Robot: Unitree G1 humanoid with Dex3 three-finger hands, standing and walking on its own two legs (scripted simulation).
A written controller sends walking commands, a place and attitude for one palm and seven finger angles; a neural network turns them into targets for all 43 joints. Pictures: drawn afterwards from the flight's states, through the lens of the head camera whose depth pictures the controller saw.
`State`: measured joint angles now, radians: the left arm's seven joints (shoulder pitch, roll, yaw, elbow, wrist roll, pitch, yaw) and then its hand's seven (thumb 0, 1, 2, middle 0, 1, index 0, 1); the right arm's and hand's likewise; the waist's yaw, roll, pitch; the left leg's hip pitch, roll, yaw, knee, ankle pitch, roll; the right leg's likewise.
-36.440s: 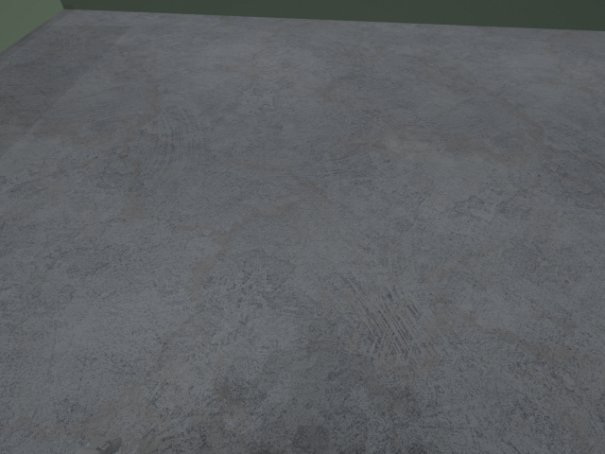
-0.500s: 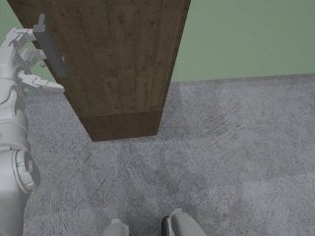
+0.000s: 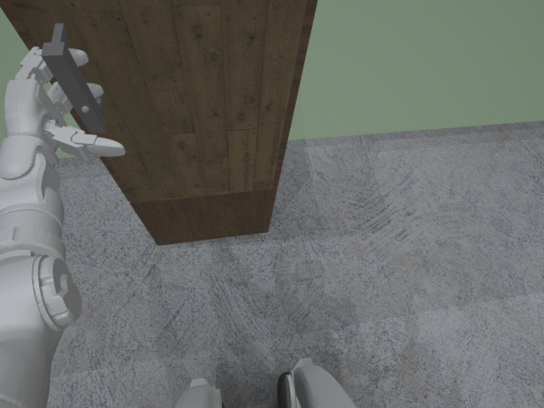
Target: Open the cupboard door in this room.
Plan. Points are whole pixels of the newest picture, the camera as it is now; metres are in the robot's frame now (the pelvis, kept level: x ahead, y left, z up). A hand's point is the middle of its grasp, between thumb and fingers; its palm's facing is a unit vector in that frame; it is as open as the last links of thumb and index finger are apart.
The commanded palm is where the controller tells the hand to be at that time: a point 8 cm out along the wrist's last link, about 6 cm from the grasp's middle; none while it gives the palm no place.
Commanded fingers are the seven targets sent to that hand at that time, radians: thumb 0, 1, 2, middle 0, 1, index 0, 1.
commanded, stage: slide the fingers in behind the handle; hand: left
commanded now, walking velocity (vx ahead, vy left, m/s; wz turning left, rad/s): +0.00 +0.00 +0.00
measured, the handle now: (80, 82) +0.57 +0.22 +0.08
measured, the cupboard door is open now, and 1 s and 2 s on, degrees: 0 0 34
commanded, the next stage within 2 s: close the thumb around the handle in 0.30 s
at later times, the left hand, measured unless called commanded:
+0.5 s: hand (89, 109) +0.52 +0.20 +0.09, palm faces +0.04 -1.00 -0.01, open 13.8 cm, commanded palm +0.49 +0.25 +0.08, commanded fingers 0.00 -0.16 0.44 -0.32 -1.24 -0.32 -1.24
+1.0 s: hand (89, 109) +0.51 +0.20 +0.09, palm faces +0.04 -1.00 -0.03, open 6.0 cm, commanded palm +0.49 +0.25 +0.08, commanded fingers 0.00 0.90 0.90 -0.40 -1.35 -0.40 -1.35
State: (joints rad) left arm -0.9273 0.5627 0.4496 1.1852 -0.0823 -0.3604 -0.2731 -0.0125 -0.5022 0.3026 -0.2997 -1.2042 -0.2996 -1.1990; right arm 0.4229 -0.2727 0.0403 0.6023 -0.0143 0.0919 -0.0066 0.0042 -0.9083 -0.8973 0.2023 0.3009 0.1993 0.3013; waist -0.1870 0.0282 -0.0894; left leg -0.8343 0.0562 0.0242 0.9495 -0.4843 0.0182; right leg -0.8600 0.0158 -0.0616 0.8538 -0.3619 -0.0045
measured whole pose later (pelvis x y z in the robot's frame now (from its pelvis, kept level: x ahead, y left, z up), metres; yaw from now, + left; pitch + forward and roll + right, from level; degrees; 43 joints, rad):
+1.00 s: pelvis +0.00 +0.00 +0.00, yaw +0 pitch +21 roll -3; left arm -0.94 0.54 0.41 1.20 -0.08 -0.38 -0.24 0.01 0.66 0.80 -0.36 -1.32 -0.38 -1.32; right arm 0.42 -0.27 0.03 0.62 -0.02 0.08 -0.01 0.00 -0.91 -0.90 0.20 0.30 0.20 0.30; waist -0.18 0.03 -0.09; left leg -0.83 0.05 0.02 0.95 -0.48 0.02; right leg -0.86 0.01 -0.06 0.86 -0.37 0.00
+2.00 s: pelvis +0.01 -0.01 +0.02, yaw +3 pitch +12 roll -1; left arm -0.18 -0.13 -0.07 0.30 0.08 -0.21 0.58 0.01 0.68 0.80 -0.30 -1.33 -0.31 -1.30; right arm 0.20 -0.18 -0.01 0.57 -0.07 0.03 0.04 0.01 -0.91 -0.90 0.20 0.30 0.20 0.30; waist 0.00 0.04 -0.13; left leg -0.58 0.01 0.02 0.84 -0.46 0.01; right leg -0.63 -0.02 -0.06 0.82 -0.39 -0.01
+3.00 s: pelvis -0.01 -0.03 +0.02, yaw +4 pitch +7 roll +1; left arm -0.09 -0.12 -0.21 0.26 0.08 -0.17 0.62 -0.01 -0.45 0.32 -0.28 -0.98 -0.27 -0.98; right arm 0.19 -0.18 0.00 0.61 -0.07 0.03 -0.01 0.01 -0.91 -0.90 0.20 0.30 0.20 0.30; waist -0.01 0.04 -0.10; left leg -0.52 0.02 -0.01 0.82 -0.42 -0.03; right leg -0.58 -0.02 -0.09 0.83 -0.38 -0.05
